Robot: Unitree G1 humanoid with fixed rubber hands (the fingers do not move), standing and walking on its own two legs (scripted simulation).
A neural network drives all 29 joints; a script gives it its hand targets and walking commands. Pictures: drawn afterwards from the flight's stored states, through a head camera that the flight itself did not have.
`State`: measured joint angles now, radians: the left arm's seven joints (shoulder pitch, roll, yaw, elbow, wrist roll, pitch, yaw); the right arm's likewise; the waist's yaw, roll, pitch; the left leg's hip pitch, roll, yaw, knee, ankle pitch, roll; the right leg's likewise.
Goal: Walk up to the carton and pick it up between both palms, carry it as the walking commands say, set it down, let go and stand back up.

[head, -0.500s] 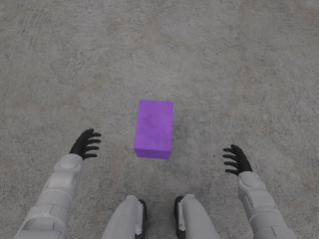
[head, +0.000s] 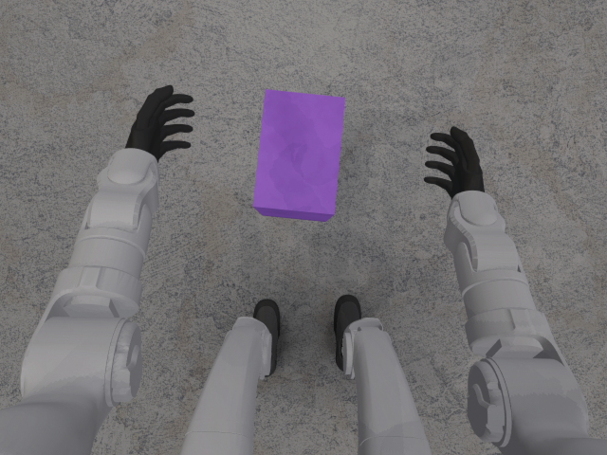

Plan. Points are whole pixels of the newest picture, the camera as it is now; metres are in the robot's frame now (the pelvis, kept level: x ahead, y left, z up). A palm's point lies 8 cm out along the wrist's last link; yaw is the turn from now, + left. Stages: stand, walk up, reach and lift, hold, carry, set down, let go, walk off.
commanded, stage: reach and lift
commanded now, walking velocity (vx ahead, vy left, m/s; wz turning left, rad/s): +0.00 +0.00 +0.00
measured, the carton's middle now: (298, 163) +0.54 +0.02 -0.58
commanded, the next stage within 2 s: none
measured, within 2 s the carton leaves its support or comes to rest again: neither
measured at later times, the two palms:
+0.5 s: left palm (157, 79) +0.54 +0.21 -0.13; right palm (442, 106) +0.53 -0.17 -0.14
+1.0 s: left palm (197, 129) +0.53 +0.20 -0.29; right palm (394, 149) +0.51 -0.15 -0.31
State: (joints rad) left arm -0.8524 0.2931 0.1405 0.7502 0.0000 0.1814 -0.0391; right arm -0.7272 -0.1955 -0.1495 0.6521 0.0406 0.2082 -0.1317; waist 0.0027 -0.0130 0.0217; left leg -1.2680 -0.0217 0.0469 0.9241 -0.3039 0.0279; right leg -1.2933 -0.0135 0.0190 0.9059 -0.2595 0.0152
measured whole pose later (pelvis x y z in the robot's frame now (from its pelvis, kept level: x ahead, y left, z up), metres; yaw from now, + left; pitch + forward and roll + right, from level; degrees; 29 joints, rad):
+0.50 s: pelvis +0.00 -0.01 -0.02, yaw +1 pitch +48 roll +1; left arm -1.28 0.33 0.29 0.86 0.02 0.16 -0.05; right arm -1.18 -0.18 -0.36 0.74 -0.01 0.19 -0.16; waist 0.00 -0.05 0.02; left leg -1.51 -0.02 0.05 0.95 -0.28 0.03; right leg -1.54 -0.01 0.02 0.94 -0.24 0.02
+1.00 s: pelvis -0.04 -0.01 -0.13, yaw +2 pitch +46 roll +1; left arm -1.50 0.35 0.32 0.89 0.04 0.20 -0.03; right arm -1.38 -0.17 -0.37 0.74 -0.03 0.21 -0.17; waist 0.00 -0.04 0.28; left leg -1.82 -0.02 0.05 1.47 -0.45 0.03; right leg -1.85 -0.01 0.02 1.47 -0.41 0.02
